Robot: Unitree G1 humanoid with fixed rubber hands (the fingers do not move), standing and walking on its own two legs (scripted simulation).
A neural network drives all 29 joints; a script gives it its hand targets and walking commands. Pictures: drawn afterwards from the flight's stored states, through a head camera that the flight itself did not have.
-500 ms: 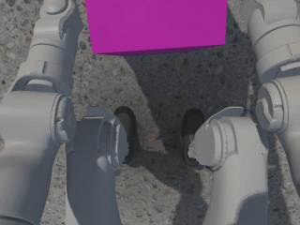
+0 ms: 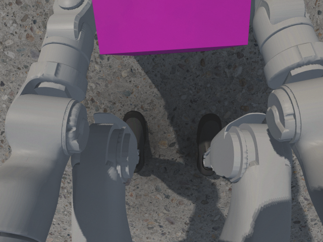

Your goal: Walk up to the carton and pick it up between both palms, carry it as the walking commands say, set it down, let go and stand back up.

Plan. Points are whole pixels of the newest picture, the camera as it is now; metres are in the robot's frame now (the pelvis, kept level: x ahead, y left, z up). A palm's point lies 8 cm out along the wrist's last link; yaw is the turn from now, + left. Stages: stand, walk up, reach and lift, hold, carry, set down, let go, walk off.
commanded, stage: reach and lift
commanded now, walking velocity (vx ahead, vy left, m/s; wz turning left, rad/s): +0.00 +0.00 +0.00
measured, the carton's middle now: out of the picture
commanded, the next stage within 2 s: none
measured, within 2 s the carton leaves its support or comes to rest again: leaves its support in 0.54 s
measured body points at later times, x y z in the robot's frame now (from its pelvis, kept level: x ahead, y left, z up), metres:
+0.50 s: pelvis +0.00 -0.01 -0.02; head +0.37 -0.01 +0.24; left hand +0.56 +0.16 -0.18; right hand +0.58 -0.14 -0.18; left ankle +0.12 +0.12 -0.34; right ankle +0.11 -0.12 -0.34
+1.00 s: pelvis +0.01 +0.00 +0.02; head +0.35 +0.00 +0.31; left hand +0.55 +0.16 -0.11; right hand +0.57 -0.14 -0.10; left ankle +0.12 +0.12 -0.34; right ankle +0.11 -0.12 -0.34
